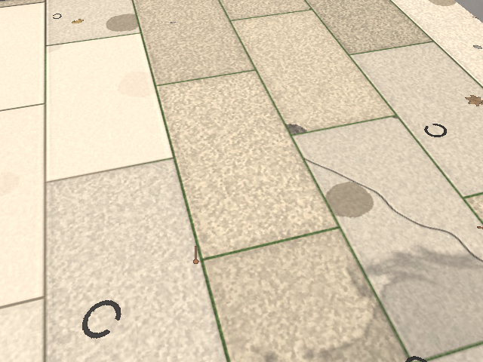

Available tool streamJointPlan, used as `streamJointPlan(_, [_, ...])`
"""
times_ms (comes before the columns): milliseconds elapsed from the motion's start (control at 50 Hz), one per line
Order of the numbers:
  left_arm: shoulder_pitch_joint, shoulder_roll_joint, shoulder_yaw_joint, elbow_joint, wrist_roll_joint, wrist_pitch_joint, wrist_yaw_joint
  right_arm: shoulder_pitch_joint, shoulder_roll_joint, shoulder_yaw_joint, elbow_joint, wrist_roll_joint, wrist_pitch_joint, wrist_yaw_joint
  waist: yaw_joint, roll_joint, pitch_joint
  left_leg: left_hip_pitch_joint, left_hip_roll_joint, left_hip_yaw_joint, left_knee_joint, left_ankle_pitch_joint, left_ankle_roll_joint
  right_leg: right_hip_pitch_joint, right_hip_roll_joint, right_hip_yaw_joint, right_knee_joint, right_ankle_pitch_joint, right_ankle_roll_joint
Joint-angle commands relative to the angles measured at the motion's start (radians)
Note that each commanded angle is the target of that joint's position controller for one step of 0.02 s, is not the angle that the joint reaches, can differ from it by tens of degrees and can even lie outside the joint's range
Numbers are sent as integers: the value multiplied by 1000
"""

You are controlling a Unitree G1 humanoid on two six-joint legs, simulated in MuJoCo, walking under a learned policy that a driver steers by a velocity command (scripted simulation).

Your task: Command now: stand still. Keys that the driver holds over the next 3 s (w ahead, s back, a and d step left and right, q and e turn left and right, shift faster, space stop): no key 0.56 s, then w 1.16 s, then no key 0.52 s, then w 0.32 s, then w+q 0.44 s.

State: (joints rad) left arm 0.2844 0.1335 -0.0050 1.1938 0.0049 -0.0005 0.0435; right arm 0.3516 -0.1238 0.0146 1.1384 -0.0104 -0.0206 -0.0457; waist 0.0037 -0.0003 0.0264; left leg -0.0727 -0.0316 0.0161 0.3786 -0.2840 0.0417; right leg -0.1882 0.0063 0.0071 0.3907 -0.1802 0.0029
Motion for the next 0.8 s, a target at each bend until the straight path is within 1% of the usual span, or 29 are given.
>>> streamJointPlan(20, [70, 68, 8, -2, 0, -2, 2, 92, -69, -10, -2, 0, -3, -2, 0, 8, 63, -104, 122, -98, -86, 171, 16, 34, -89, 81, -38, 138, -29])
streamJointPlan(560, [96, 53, 4, 1, -1, -1, 5, 120, -57, -10, -3, 1, -9, -3, 0, 9, 68, -86, 122, -100, -84, 241, 20, 29, -94, 69, -20, 145, -17])
streamJointPlan(580, [100, 47, 2, 3, 0, 0, 5, 128, -54, -9, -1, 0, -9, -3, -4, 12, 50, -78, 117, -102, -101, 156, 24, 34, -85, 63, -22, 93, -18])
streamJointPlan(600, [91, 49, 3, -1, 3, 1, 4, 132, -66, -14, -1, -2, -7, -2, -11, 22, 61, -83, 111, -115, -122, 26, 34, 16, -66, 48, -4, 23, -21])
streamJointPlan(620, [77, 54, 7, -13, 7, 2, 2, 144, -95, -26, -1, -1, -1, -2, -20, 54, 78, -86, 116, -148, -147, -147, 56, -28, -31, 14, 52, -84, -27])
streamJointPlan(640, [54, 58, 11, -31, 14, 3, -4, 164, -125, -40, 0, 0, 5, 0, -37, 103, 108, -80, 149, -215, -183, -332, 93, -113, 7, -30, 134, -197, -32])
streamJointPlan(660, [20, 59, 14, -55, 26, 3, -11, 190, -143, -50, 2, 0, 11, 2, -54, 130, 163, -79, 213, -294, -231, -471, 134, -219, 23, -67, 209, -259, -37])
streamJointPlan(680, [-19, 48, 13, -84, 36, -2, -19, 216, -145, -56, 6, -2, 12, 5, -72, 142, 214, -90, 276, -363, -267, -530, 173, -291, 3, -84, 280, -272, -43])
streamJointPlan(700, [-57, 47, 14, -112, 37, -10, -26, 237, -138, -58, 11, -8, 7, 7, -83, 142, 246, -85, 320, -410, -291, -510, 205, -359, -29, -74, 358, -278, -50])
streamJointPlan(720, [-80, 54, 19, -135, 36, -21, -32, 248, -136, -60, 14, -17, -1, 8, -82, 123, 257, -46, 343, -427, -297, -443, 225, -431, -52, -57, 419, -287, -56])
streamJointPlan(740, [-89, 60, 23, -152, 34, -32, -38, 248, -140, -63, 12, -22, -11, 9, -73, 101, 249, 4, 348, -417, -290, -364, 233, -482, -68, -45, 446, -278, -61])
streamJointPlan(760, [-95, 66, 28, -166, 29, -45, -44, 238, -144, -65, 7, -21, -21, 11, -64, 83, 230, 42, 341, -389, -278, -284, 229, -498, -75, -41, 436, -262, -63])
streamJointPlan(800, [-113, 76, 38, -192, 19, -62, -55, 214, -148, -67, -5, -18, -38, 13, -49, 77, 189, 59, 311, -315, -251, -142, 209, -444, -66, -54, 367, -222, -65])
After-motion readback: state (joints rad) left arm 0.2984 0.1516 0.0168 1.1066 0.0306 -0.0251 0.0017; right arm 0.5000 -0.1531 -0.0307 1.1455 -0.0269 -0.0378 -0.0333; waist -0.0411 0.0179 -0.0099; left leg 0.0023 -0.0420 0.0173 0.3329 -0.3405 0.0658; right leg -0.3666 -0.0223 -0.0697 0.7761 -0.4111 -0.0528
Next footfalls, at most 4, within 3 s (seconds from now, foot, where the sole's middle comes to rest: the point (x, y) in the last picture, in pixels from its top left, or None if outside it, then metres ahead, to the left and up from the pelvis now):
0.92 right None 0.18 -0.13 -0.78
1.42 left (242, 360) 0.53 0.03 -0.78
1.94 right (291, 271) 0.81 -0.13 -0.78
2.32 left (231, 292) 0.74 0.06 -0.78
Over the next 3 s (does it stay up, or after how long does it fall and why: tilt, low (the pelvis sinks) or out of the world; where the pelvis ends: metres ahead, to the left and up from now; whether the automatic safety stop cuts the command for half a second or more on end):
stays up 0.93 -0.09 0.00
